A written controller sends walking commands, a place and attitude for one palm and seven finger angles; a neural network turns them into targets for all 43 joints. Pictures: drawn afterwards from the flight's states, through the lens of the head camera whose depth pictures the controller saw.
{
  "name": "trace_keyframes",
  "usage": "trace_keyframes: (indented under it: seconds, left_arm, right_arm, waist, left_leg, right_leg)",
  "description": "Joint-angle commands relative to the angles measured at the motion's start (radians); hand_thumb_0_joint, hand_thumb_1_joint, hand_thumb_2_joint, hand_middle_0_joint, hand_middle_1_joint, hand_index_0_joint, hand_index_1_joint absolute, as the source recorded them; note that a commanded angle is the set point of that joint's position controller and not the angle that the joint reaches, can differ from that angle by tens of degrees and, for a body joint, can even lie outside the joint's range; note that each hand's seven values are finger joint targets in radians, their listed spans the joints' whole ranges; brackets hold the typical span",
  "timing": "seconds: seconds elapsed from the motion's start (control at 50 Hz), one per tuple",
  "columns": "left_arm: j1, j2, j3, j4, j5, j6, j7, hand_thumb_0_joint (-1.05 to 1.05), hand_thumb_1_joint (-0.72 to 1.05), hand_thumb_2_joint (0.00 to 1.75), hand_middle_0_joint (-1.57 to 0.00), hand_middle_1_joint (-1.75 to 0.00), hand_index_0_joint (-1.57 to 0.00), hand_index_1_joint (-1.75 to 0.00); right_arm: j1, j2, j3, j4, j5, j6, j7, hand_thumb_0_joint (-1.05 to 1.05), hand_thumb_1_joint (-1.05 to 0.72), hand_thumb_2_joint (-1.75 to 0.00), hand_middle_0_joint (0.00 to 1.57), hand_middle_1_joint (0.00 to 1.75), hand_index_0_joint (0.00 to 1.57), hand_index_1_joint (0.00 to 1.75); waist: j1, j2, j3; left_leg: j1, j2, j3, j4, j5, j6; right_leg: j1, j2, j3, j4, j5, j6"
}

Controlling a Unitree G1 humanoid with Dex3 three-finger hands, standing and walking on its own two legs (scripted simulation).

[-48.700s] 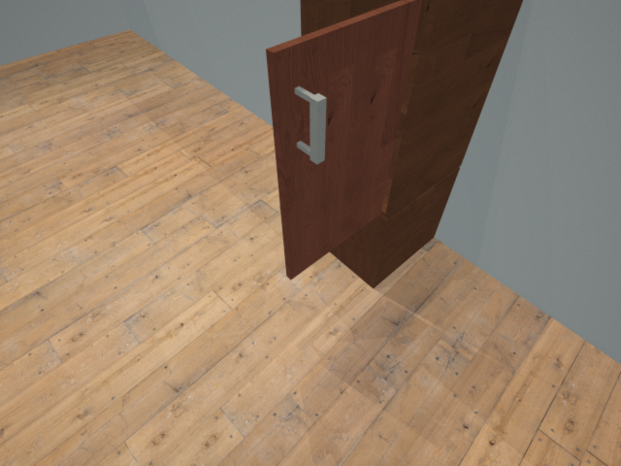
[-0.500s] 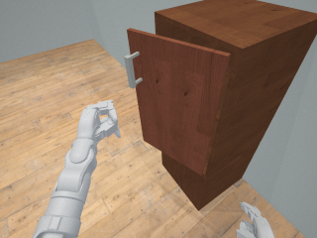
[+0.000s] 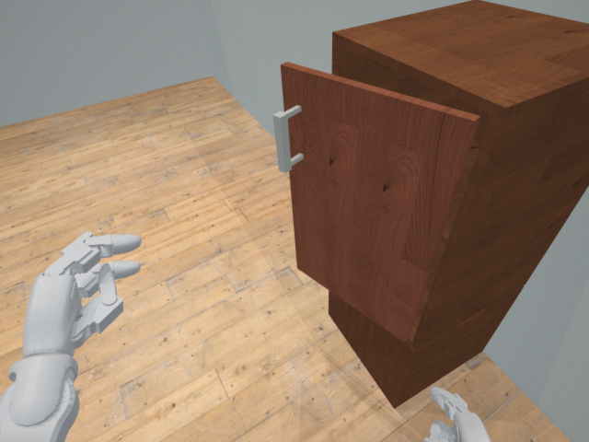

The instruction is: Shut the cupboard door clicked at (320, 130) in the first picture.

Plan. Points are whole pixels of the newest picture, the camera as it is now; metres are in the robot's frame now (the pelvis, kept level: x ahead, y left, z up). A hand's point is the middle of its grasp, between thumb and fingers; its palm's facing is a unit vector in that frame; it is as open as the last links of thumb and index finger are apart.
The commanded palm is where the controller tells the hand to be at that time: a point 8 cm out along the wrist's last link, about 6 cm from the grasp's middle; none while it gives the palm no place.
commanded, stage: draw the hand back to the body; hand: left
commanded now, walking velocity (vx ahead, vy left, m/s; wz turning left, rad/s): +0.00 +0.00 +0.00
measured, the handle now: (290, 139) +0.63 +0.08 +0.11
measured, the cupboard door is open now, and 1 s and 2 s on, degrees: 19 19 19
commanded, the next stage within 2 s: step back with the hand held close in 0.52 s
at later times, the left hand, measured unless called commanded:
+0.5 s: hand (55, 330) +0.18 +0.27 +0.16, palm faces +0.46 -0.80 -0.38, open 7.4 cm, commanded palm +0.13 +0.31 +0.17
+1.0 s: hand (60, 331) +0.18 +0.27 +0.15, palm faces +0.37 -0.78 -0.50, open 7.4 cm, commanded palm +0.12 +0.31 +0.17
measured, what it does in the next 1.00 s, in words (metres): stands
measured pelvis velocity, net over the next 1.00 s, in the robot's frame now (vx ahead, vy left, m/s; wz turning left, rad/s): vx -0.02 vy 0.02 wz -0.02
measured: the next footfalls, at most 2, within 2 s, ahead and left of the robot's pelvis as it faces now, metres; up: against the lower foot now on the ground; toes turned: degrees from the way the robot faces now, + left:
none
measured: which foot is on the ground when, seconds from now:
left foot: down 0.00-1.00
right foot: down 0.00-1.00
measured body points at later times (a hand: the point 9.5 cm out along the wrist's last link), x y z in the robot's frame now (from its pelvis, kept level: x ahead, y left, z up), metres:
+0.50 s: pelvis -0.01 +0.01 +0.00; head -0.04 -0.01 +0.45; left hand +0.15 +0.31 +0.18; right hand +0.18 -0.21 -0.08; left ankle -0.03 +0.06 -0.74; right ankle +0.00 -0.10 -0.74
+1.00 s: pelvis -0.02 +0.02 -0.01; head -0.02 +0.00 +0.44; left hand +0.16 +0.31 +0.18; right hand +0.14 -0.25 -0.10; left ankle -0.03 +0.06 -0.74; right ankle +0.00 -0.10 -0.74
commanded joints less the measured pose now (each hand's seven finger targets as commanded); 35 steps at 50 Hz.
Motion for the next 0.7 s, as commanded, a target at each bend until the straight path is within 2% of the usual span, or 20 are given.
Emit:
trace_keyframes:
  seconds: [0.0, 0.06, 0.12, 0.14, 0.2, 0.24, 0.28, 0.3, 0.32, 0.36, 0.38, 0.4, 0.46, 0.54, 0.58, 0.62, 0.64, 0.66, 0.68]
  left_arm:
    - [-0.044, 0.208, 0.189, -0.26, -0.011, -0.084, 0.019, 0.0, 0.9, 0.9, -0.36, -0.48, -0.36, -0.48]
    - [0.024, 0.227, 0.237, -0.275, -0.013, -0.091, 0.026, 0.0, 0.9, 0.9, -0.28, -0.39, -0.28, -0.39]
    - [0.074, 0.256, 0.287, -0.298, -0.013, -0.1, 0.034, 0.0, 0.9, 0.9, -0.2, -0.3, -0.2, -0.3]
    - [0.052, 0.218, 0.245, -0.301, -0.009, -0.104, 0.032, 0.0, 0.9, 0.9, -0.2, -0.3, -0.2, -0.3]
    - [-0.014, 0.191, 0.199, -0.293, 0.003, -0.109, 0.038, 0.0, 0.9, 0.9, -0.2, -0.3, -0.2, -0.3]
    - [-0.032, 0.197, 0.199, -0.296, 0.007, -0.113, 0.045, 0.0, 0.9, 0.9, -0.2, -0.3, -0.2, -0.3]
    - [-0.017, 0.223, 0.227, -0.287, 0.008, -0.116, 0.049, 0.0, 0.9, 0.9, -0.2, -0.3, -0.2, -0.3]
    - [-0.024, 0.206, 0.214, -0.293, 0.007, -0.118, 0.048, 0.0, 0.9, 0.9, -0.2, -0.3, -0.2, -0.3]
    - [-0.018, 0.217, 0.226, -0.293, 0.008, -0.121, 0.049, 0.0, 0.9, 0.9, -0.2, -0.3, -0.2, -0.3]
    - [-0.01, 0.223, 0.239, -0.3, 0.007, -0.124, 0.05, 0.0, 0.9, 0.9, -0.2, -0.3, -0.2, -0.3]
    - [0.006, 0.24, 0.259, -0.273, 0.005, -0.12, 0.049, 0.0, 0.9, 0.9, -0.2, -0.3, -0.2, -0.3]
    - [0.001, 0.211, 0.234, -0.288, 0.003, -0.121, 0.045, 0.0, 0.9, 0.9, -0.2, -0.3, -0.2, -0.3]
    - [-0.003, 0.224, 0.25, -0.296, 0.003, -0.122, 0.045, 0.0, 0.9, 0.9, -0.2, -0.3, -0.2, -0.3]
    - [0.026, 0.21, 0.241, -0.281, 0.0, -0.115, 0.039, 0.0, 0.9, 0.9, -0.2, -0.3, -0.2, -0.3]
    - [0.027, 0.225, 0.253, -0.287, -0.001, -0.113, 0.038, 0.0, 0.9, 0.9, -0.2, -0.3, -0.2, -0.3]
    - [0.035, 0.212, 0.243, -0.281, -0.003, -0.112, 0.039, 0.0, 0.9, 0.9, -0.2, -0.3, -0.2, -0.3]
    - [-0.089, 0.343, 0.374, -0.361, 0.001, -0.152, 0.05, 0.0, 0.9, 0.9, -0.2, -0.3, -0.2, -0.3]
    - [0.022, 0.263, 0.315, -0.273, -0.007, -0.158, 0.046, 0.0, 0.9, 0.9, -0.2, -0.3, -0.2, -0.3]
    - [0.043, 0.267, 0.32, -0.278, -0.004, -0.168, 0.045, 0.0, 0.9, 0.9, -0.2, -0.3, -0.2, -0.3]
  right_arm:
    - [-0.154, -0.103, -0.055, -0.18, 0.005, -0.073, -0.012, 0.0, -0.9, -0.9, 0.2, 0.3, 0.2, 0.3]
    - [-0.147, -0.106, -0.062, -0.174, 0.008, -0.084, -0.012, 0.0, -0.9, -0.9, 0.2, 0.3, 0.2, 0.3]
    - [-0.142, -0.11, -0.068, -0.171, 0.012, -0.1, -0.015, 0.0, -0.9, -0.9, 0.2, 0.3, 0.2, 0.3]
    - [-0.141, -0.112, -0.068, -0.167, 0.01, -0.109, -0.015, 0.0, -0.9, -0.9, 0.2, 0.3, 0.2, 0.3]
    - [-0.136, -0.125, -0.073, -0.153, 0.009, -0.13, -0.018, 0.0, -0.9, -0.9, 0.2, 0.3, 0.2, 0.3]
    - [-0.133, -0.127, -0.075, -0.149, 0.008, -0.14, -0.022, 0.0, -0.9, -0.9, 0.2, 0.3, 0.2, 0.3]
    - [-0.129, -0.131, -0.075, -0.141, 0.006, -0.148, -0.024, 0.0, -0.9, -0.9, 0.2, 0.3, 0.2, 0.3]
    - [-0.134, -0.125, -0.072, -0.146, 0.007, -0.148, -0.023, 0.0, -0.9, -0.9, 0.2, 0.3, 0.2, 0.3]
    - [-0.136, -0.123, -0.071, -0.143, 0.007, -0.149, -0.023, 0.0, -0.9, -0.9, 0.2, 0.3, 0.2, 0.3]
    - [-0.139, -0.118, -0.069, -0.146, 0.006, -0.15, -0.024, 0.0, -0.9, -0.9, 0.2, 0.3, 0.2, 0.3]
    - [-0.137, -0.123, -0.066, -0.14, 0.004, -0.149, -0.023, 0.0, -0.9, -0.9, 0.2, 0.3, 0.2, 0.3]
    - [-0.142, -0.114, -0.066, -0.147, 0.006, -0.148, -0.022, 0.0, -0.9, -0.9, 0.2, 0.3, 0.2, 0.3]
    - [-0.14, -0.116, -0.065, -0.149, 0.003, -0.149, -0.019, 0.0, -0.9, -0.9, 0.2, 0.3, 0.2, 0.3]
    - [-0.134, -0.116, -0.067, -0.151, 0.002, -0.144, -0.017, 0.0, -0.9, -0.9, 0.2, 0.3, 0.2, 0.3]
    - [-0.135, -0.12, -0.069, -0.151, 0.001, -0.145, -0.018, 0.0, -0.9, -0.9, 0.2, 0.3, 0.2, 0.3]
    - [-0.132, -0.114, -0.067, -0.151, 0.002, -0.144, -0.019, 0.0, -0.9, -0.9, 0.2, 0.3, 0.2, 0.3]
    - [-0.124, -0.15, -0.085, -0.193, 0.011, -0.129, -0.022, 0.0, -0.9, -0.9, 0.2, 0.3, 0.2, 0.3]
    - [-0.101, -0.134, -0.086, -0.17, 0.007, -0.12, -0.027, 0.0, -0.9, -0.9, 0.2, 0.3, 0.2, 0.3]
    - [-0.104, -0.133, -0.09, -0.169, 0.004, -0.113, -0.025, 0.0, -0.9, -0.9, 0.2, 0.3, 0.2, 0.3]
  waist:
    - [0.006, -0.041, -0.104]
    - [0.007, -0.045, -0.078]
    - [0.012, 0.007, -0.056]
    - [0.003, 0.006, -0.047]
    - [-0.013, -0.014, 0.001]
    - [-0.011, -0.004, -0.009]
    - [-0.003, -0.029, -0.02]
    - [-0.004, -0.028, -0.013]
    - [-0.001, -0.019, -0.013]
    - [0.003, -0.015, -0.023]
    - [0.01, -0.012, -0.004]
    - [0.004, 0.008, 0.0]
    - [0.007, 0.018, -0.01]
    - [0.006, -0.023, -0.012]
    - [0.009, -0.021, -0.033]
    - [0.007, -0.015, -0.032]
    - [-0.025, -0.003, 0.008]
    - [-0.032, -0.066, -0.003]
    - [-0.032, -0.078, -0.021]
  left_leg:
    - [-0.063, 0.096, -0.062, -0.045, 0.354, -0.087]
    - [-0.078, 0.102, -0.067, -0.045, 0.336, -0.09]
    - [-0.089, 0.109, -0.075, -0.054, 0.305, -0.099]
    - [-0.088, 0.107, -0.077, -0.058, 0.286, -0.097]
    - [-0.089, 0.117, -0.102, -0.078, 0.205, -0.095]
    - [-0.082, 0.118, -0.111, -0.086, 0.158, -0.092]
    - [-0.095, 0.115, -0.112, -0.092, 0.143, -0.094]
    - [-0.102, 0.116, -0.115, -0.097, 0.124, -0.095]
    - [-0.105, 0.115, -0.115, -0.099, 0.113, -0.095]
    - [-0.113, 0.109, -0.105, -0.098, 0.113, -0.094]
    - [-0.133, 0.109, -0.108, -0.101, 0.11, -0.095]
    - [-0.128, 0.109, -0.102, -0.101, 0.121, -0.097]
    - [-0.124, 0.109, -0.099, -0.095, 0.143, -0.098]
    - [-0.119, 0.113, -0.094, -0.088, 0.181, -0.099]
    - [-0.112, 0.111, -0.09, -0.082, 0.19, -0.094]
    - [-0.106, 0.107, -0.08, -0.076, 0.202, -0.092]
    - [-0.251, 0.136, -0.121, -0.051, 0.059, -0.054]
    - [-0.23, 0.123, -0.124, -0.009, 0.041, -0.047]
    - [-0.217, 0.12, -0.121, 0.024, 0.068, -0.049]
  right_leg:
    - [0.089, -0.05, 0.036, -0.023, 0.22, 0.005]
    - [0.067, -0.047, 0.033, -0.024, 0.191, 0.007]
    - [0.052, -0.045, 0.032, -0.026, 0.148, 0.006]
    - [0.04, -0.047, 0.03, -0.026, 0.133, 0.006]
    - [-0.006, -0.045, 0.029, -0.027, 0.069, 0.008]
    - [-0.01, -0.043, 0.03, -0.025, 0.05, 0.008]
    - [0.013, -0.042, 0.029, -0.026, 0.05, 0.006]
    - [0.015, -0.044, 0.031, -0.022, 0.04, 0.006]
    - [0.017, -0.043, 0.033, -0.023, 0.037, 0.004]
    - [0.034, -0.041, 0.033, -0.025, 0.043, 0.003]
    - [0.041, -0.041, 0.034, -0.029, 0.041, 0.0]
    - [0.038, -0.043, 0.037, -0.028, 0.046, -0.001]
    - [0.045, -0.041, 0.037, -0.027, 0.063, -0.001]
    - [0.043, -0.04, 0.036, -0.027, 0.079, 0.0]
    - [0.053, -0.042, 0.04, -0.031, 0.088, 0.0]
    - [0.047, -0.044, 0.041, -0.031, 0.095, 0.001]
    - [0.021, -0.101, 0.158, -0.035, 0.111, -0.009]
    - [-0.032, -0.15, 0.181, -0.052, 0.082, -0.025]
    - [-0.053, -0.175, 0.201, -0.056, 0.103, -0.037]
